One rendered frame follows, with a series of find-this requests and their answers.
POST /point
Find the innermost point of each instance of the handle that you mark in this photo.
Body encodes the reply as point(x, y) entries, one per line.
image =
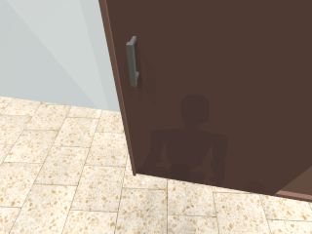
point(130, 48)

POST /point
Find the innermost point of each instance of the wardrobe door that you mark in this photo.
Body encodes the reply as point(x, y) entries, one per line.
point(223, 95)
point(302, 184)

